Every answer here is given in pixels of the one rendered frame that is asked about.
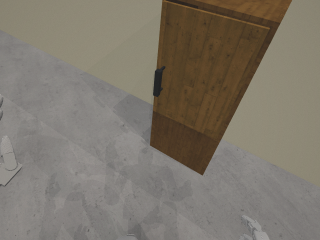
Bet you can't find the handle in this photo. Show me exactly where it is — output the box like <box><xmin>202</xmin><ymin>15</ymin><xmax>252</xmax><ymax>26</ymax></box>
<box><xmin>153</xmin><ymin>66</ymin><xmax>165</xmax><ymax>97</ymax></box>

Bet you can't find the cupboard door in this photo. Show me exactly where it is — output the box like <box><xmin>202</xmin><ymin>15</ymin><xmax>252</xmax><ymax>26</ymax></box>
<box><xmin>153</xmin><ymin>0</ymin><xmax>270</xmax><ymax>139</ymax></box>

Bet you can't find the left robot hand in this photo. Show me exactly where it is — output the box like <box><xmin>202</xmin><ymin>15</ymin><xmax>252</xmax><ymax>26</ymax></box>
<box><xmin>0</xmin><ymin>94</ymin><xmax>22</xmax><ymax>187</ymax></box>

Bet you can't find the right robot hand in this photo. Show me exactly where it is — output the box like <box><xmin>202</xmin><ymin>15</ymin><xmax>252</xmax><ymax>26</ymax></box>
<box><xmin>239</xmin><ymin>215</ymin><xmax>270</xmax><ymax>240</ymax></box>

